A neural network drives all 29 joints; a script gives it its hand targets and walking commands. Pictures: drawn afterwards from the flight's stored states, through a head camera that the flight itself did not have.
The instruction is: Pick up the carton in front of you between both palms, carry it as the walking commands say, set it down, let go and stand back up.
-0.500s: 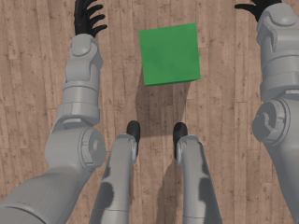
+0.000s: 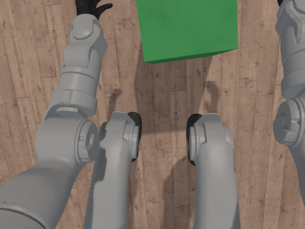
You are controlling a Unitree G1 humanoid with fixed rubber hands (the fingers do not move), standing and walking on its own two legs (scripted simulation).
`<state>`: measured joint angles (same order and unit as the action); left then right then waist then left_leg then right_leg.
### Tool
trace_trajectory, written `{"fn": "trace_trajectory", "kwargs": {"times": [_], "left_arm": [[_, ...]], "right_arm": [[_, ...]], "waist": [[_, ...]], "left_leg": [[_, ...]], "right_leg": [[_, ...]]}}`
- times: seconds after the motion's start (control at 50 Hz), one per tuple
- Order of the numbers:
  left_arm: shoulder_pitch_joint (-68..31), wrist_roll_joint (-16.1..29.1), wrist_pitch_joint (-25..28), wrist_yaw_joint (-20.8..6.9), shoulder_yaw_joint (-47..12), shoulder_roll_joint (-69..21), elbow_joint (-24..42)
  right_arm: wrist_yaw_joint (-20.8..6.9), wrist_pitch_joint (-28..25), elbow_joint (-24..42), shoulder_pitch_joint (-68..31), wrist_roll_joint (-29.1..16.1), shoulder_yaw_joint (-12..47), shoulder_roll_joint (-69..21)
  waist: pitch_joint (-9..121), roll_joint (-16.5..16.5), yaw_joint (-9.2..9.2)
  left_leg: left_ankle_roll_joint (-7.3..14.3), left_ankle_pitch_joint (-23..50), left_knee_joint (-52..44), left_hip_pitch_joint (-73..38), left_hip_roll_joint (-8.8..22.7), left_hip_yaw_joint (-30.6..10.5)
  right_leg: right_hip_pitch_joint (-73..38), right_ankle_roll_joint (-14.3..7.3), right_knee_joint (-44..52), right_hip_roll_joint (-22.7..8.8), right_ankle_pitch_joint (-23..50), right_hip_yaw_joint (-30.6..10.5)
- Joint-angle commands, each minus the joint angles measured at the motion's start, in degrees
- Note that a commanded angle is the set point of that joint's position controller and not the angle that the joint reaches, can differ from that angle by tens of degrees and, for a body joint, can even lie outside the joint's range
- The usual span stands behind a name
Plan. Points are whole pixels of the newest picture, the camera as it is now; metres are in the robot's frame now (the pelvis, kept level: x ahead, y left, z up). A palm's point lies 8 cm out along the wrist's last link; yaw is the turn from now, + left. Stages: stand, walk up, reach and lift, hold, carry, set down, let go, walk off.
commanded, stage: reach and lift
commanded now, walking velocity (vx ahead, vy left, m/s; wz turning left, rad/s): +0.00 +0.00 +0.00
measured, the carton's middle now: (182, 21) +0.54 -0.07 -0.33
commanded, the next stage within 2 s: none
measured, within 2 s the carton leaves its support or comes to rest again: leaves its support in 1.14 s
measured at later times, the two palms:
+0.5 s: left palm (105, 22) +0.53 +0.13 -0.26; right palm (251, 3) +0.55 -0.23 -0.26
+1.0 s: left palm (118, 19) +0.53 +0.09 -0.25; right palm (247, 3) +0.55 -0.21 -0.25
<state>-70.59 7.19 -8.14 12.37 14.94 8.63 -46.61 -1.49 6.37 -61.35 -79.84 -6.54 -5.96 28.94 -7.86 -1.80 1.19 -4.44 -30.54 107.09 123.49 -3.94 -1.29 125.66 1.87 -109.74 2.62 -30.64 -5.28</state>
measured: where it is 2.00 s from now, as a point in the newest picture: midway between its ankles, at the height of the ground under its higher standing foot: (162, 146)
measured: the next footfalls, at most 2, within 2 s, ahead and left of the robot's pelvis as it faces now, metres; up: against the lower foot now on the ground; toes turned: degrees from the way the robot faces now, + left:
none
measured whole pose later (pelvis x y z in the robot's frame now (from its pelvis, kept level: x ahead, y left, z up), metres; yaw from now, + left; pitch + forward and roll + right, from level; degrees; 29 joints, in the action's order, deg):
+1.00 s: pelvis -0.01 +0.00 -0.08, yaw +0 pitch +36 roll +4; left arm -85.8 0.5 -7.7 10.1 22.1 6.7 -60.4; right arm -0.2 8.0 -72.9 -93.4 -4.1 -2.8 25.2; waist -22.2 -2.7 -0.1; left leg -5.8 -32.2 123.8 128.0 -5.3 -2.1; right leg 130.0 0.2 -126.5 0.7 -32.6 -3.3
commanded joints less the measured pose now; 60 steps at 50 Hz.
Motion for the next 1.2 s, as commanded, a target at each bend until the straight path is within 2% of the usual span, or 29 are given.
{"fn": "trace_trajectory", "kwargs": {"times": [0.0, 0.08, 0.18, 0.24, 0.26, 0.32, 0.38, 0.44, 0.52, 0.64, 0.72, 0.78, 0.82, 0.88, 0.92, 0.96, 1.06, 1.12, 1.18], "left_arm": [[-17.1, 1.5, 0.3, 0.5, -0.8, 6.4, 3.5], [-21.0, 0.9, 0.9, -0.2, 0.2, 7.3, -2.4], [-24.9, 0.5, 2.7, -1.4, 0.6, 8.4, -7.2], [-27.1, 1.6, 3.9, -1.6, -0.5, 9.6, -7.5], [-27.7, 1.8, 4.3, -1.6, -1.1, 9.9, -7.7], [-27.8, 3.0, 5.4, -1.1, -2.7, 10.4, -6.8], [-24.5, 5.1, 5.9, -1.5, -4.9, 8.2, -8.3], [-21.9, 5.7, 6.3, -1.6, -5.7, 7.4, -8.3], [-21.1, 5.3, 6.4, -1.3, -5.1, 7.2, -9.2], [-23.3, 3.8, 6.3, -0.9, -3.5, 7.6, -10.4], [-26.5, 3.4, 6.1, -0.9, -4.2, 4.6, -10.4], [-29.7, 1.9, 5.9, -1.5, -4.4, -0.9, -10.3], [-31.7, -0.8, 5.4, -2.7, -2.9, -6.6, -10.8], [-39.8, -3.9, 3.0, -9.4, -5.5, -32.0, -9.4], [-41.3, -5.5, 1.1, -13.5, -5.7, -41.8, -7.7], [-41.0, -5.9, -0.2, -15.9, -5.9, -46.8, -6.4], [-41.1, -3.3, -1.1, -17.5, -8.7, -53.6, -3.0], [-41.5, 0.0, -1.5, -17.5, -13.0, -57.9, 0.5], [-43.5, 2.5, -2.4, -16.9, -18.5, -61.6, 6.7]], "right_arm": [[0.2, -0.3, 4.0, -21.3, -1.6, 1.4, 8.7], [-0.1, -0.4, -1.6, -24.0, -1.6, 2.3, 8.7], [0.1, -1.7, -5.6, -27.9, -1.4, 3.1, 9.3], [0.7, -2.7, -4.7, -30.7, -2.4, 3.9, 9.5], [0.9, -3.2, -4.3, -31.4, -3.0, 4.0, 9.8], [1.7, -4.0, -4.1, -31.2, -5.0, 5.5, 10.1], [2.5, -4.5, -4.3, -28.1, -5.6, 6.8, 8.3], [2.8, -4.7, -3.5, -25.1, -5.1, 6.4, 6.8], [2.8, -4.6, -4.2, -23.3, -3.9, 5.3, 6.2], [2.4, -4.4, -4.7, -25.9, -4.7, 6.3, 5.2], [2.0, -4.1, -5.2, -28.8, -5.5, 8.6, 1.8], [1.1, -3.7, -5.6, -31.4, -5.1, 9.8, -4.9], [-0.5, -3.0, -6.3, -33.5, -3.6, 10.0, -12.6], [-7.3, -1.3, -5.0, -38.2, -0.7, 11.7, -39.2], [-11.0, 0.3, -2.3, -37.6, 0.6, 10.1, -48.8], [-13.0, 1.5, -0.9, -35.6, 1.1, 9.2, -53.9], [-13.7, 2.6, 5.5, -33.8, 0.3, 11.0, -60.5], [-12.6, 2.8, 12.3, -35.5, -1.9, 14.7, -64.7], [-11.0, 3.8, 20.7, -37.1, -3.5, 18.0, -68.4]], "waist": [[70.0, 8.7, -0.26], [61.1, 8.1, 0.21], [54.8, 7.0, -0.12], [54.9, 6.8, -0.52], [55.2, 5.7, -0.64], [58.4, 4.3, -0.06], [59.9, 5.9, -0.73], [60.9, 6.6, -1.32], [57.7, 6.2, -1.67], [53.8, 6.1, -0.33], [52.6, 5.8, 0.03], [51.1, 5.4, 0.24], [49.9, 5.4, 0.88], [47.0, 4.8, 0.53], [45.3, 4.3, -0.4], [45.3, 3.6, -1.46], [53.0, 2.8, -2.89], [64.0, 3.6, -3.56], [79.1, 5.3, -4.36]], "left_leg": [[-0.8, 14.4, -3.0, -33.2, -0.5, 7.1], [-0.7, 10.2, 0.5, -28.7, 0.1, 7.2], [-0.8, 9.8, 5.1, -26.0, 0.6, 7.1], [-0.4, 11.6, 7.5, -26.3, 0.8, 6.7], [-0.3, 13.1, 8.4, -27.1, 0.9, 6.8], [-0.3, 17.3, 10.4, -28.2, 0.8, 7.3], [-0.3, 20.1, 11.5, -26.8, 0.4, 7.6], [-0.2, 21.5, 11.6, -25.8, -0.1, 7.5], [-0.3, 20.3, 10.8, -25.3, -0.5, 6.6], [0.0, 16.5, 9.4, -25.6, -0.4, 6.1], [0.1, 14.3, 8.7, -26.5, -0.7, 6.3], [0.3, 13.1, 8.5, -27.4, -1.5, 6.5], [0.6, 12.7, 8.8, -27.9, -2.2, 6.7], [0.9, 12.7, 9.6, -26.6, -4.2, 7.0], [1.4, 12.3, 10.3, -24.8, -4.8, 7.1], [1.8, 12.6, 11.1, -23.1, -5.3, 7.4], [2.1, 17.3, 12.2, -21.1, -5.8, 8.0], [1.8, 21.6, 12.7, -21.8, -6.1, 8.7], [1.2, 25.0, 11.5, -23.3, -6.4, 9.6]], "right_leg": [[-40.0, -0.2, 6.5, -1.8, 15.6, 6.2], [-35.2, -0.5, 3.7, -2.6, 10.8, 5.3], [-32.4, -0.9, -0.1, -3.2, 10.4, 4.1], [-32.3, -1.1, -2.4, -3.2, 12.6, 3.9], [-32.1, -1.2, -3.1, -3.1, 14.0, 3.8], [-35.2, -1.3, -5.2, -2.9, 19.2, 3.3], [-39.4, -1.1, -6.4, -2.8, 24.6, 3.4], [-40.7, -1.1, -6.8, -2.6, 26.5, 3.6], [-35.8, -1.0, -6.1, -2.7, 22.6, 4.0], [-30.4, -1.1, -5.0, -2.9, 15.9, 4.2], [-29.9, -1.2, -4.3, -2.6, 13.1, 4.3], [-29.7, -1.4, -4.0, -1.8, 11.7, 4.4], [-28.6, -1.4, -4.1, -1.1, 11.0, 4.5], [-26.1, -2.0, -4.9, 0.9, 11.9, 4.9], [-23.7, -2.1, -5.5, 1.4, 12.5, 5.5], [-22.8, -2.4, -5.7, 1.9, 13.5, 6.0], [-27.7, -2.9, -6.2, 2.3, 20.8, 6.3], [-36.3, -2.6, -6.4, 2.7, 27.8, 6.7], [-49.1, -2.0, -5.7, 3.3, 35.3, 7.2]]}}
